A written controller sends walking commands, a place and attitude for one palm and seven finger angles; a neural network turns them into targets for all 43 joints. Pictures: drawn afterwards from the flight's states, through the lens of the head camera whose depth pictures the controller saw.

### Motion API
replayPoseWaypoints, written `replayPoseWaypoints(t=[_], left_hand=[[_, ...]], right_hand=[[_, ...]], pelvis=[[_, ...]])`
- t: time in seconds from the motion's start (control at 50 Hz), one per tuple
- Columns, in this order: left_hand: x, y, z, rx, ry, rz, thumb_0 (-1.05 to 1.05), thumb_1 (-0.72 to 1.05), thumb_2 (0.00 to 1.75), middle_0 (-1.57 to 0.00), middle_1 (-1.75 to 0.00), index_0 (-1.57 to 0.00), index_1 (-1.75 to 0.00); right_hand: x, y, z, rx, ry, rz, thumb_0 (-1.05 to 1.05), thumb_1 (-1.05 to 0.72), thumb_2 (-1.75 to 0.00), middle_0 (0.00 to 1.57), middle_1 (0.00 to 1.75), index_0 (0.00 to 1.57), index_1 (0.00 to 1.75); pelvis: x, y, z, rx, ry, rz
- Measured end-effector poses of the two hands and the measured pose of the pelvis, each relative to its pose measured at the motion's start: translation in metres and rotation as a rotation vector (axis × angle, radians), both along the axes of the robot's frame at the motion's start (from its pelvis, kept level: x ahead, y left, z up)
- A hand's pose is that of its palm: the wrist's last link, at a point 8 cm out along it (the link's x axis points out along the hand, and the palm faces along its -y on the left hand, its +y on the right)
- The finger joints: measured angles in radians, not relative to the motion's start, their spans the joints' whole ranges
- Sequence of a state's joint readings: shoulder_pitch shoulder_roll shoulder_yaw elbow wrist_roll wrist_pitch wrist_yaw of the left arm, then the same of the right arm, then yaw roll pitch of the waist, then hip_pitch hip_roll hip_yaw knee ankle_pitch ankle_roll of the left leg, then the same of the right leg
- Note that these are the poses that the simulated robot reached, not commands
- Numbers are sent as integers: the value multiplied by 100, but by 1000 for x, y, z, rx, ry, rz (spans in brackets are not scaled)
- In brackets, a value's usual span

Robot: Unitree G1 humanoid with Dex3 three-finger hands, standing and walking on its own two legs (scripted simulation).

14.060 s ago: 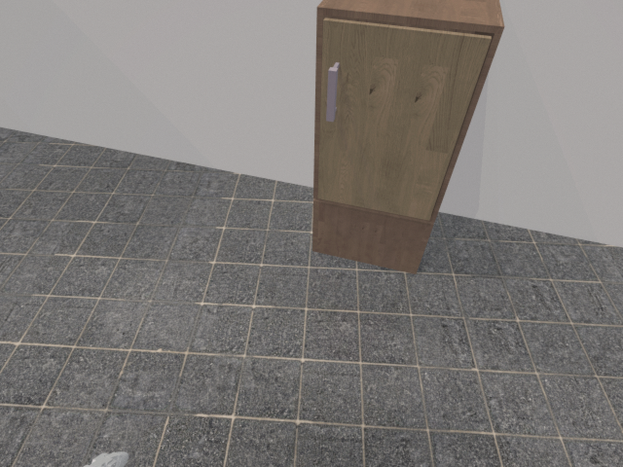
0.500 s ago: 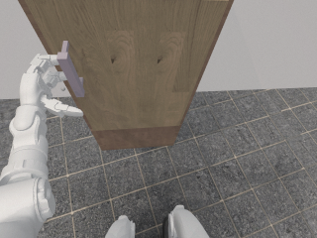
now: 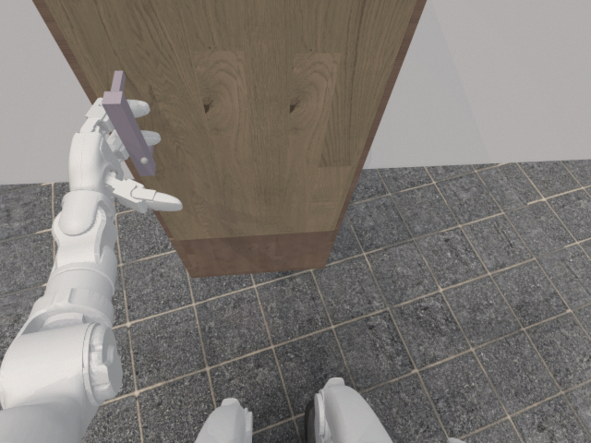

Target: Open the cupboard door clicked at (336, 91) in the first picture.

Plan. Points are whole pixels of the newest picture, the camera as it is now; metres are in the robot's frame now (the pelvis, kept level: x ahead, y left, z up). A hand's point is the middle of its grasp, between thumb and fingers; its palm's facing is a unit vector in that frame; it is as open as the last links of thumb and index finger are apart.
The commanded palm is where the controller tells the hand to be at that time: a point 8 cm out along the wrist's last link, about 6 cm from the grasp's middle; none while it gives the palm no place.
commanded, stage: slide the fingers in behind the handle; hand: left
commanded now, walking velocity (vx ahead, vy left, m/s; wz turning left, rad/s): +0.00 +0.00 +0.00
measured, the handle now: (134, 127) +0.53 +0.20 +0.06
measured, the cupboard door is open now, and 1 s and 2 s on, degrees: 0 0 21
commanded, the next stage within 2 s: close the thumb around the handle in 0.48 s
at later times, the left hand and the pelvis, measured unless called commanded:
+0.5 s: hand (151, 155) +0.48 +0.18 +0.06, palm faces +0.04 -1.00 -0.02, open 14.0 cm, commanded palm +0.45 +0.22 +0.06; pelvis +0.00 +0.00 +0.00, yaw +0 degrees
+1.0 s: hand (149, 159) +0.48 +0.18 +0.06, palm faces +0.03 -1.00 -0.02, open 9.2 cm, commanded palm +0.45 +0.23 +0.06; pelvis +0.01 +0.00 +0.00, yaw +0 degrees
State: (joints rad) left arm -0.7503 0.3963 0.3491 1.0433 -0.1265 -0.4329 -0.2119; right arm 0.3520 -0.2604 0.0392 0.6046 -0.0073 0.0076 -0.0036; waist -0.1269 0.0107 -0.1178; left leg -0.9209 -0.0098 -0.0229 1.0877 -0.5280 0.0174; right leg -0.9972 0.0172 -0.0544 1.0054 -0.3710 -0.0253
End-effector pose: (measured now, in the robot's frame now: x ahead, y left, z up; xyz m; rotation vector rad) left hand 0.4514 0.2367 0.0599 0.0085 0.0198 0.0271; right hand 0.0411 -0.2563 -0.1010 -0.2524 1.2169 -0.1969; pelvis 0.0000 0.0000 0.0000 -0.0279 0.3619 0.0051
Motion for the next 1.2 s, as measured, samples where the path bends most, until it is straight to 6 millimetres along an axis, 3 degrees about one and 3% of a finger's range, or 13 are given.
replayPoseWaypoints(t=[0.32, 0.7, 0.84, 1.2], left_hand=[[8, -8, -2, 12, 8, 17, -2, -50, 30, -30, -120, -29, -120], [10, -7, -3, 10, 7, 14, -1, -45, 32, -30, -121, -30, -121], [10, -5, -3, 3, 0, 16, -1, -20, 43, -32, -123, -32, -123], [5, -4, -2, 7, -3, 18, 0, 71, 82, -38, -133, -38, -133]], right_hand=[[-14, -3, -3, 8, 38, -19, 1, -91, -90, 21, 30, 20, 30], [1, -4, 0, 2, 21, -6, 1, -91, -90, 20, 30, 20, 30], [4, -2, 1, 1, 13, -10, 1, -91, -90, 20, 30, 20, 30], [4, 3, 0, 8, 12, -2, 1, -91, -90, 21, 30, 20, 30]], pelvis=[[1, -3, 0, 7, 12, -7], [6, -2, 1, 5, 17, -4], [8, -1, 1, 3, 18, -9], [8, 3, 2, 0, 9, -3]])
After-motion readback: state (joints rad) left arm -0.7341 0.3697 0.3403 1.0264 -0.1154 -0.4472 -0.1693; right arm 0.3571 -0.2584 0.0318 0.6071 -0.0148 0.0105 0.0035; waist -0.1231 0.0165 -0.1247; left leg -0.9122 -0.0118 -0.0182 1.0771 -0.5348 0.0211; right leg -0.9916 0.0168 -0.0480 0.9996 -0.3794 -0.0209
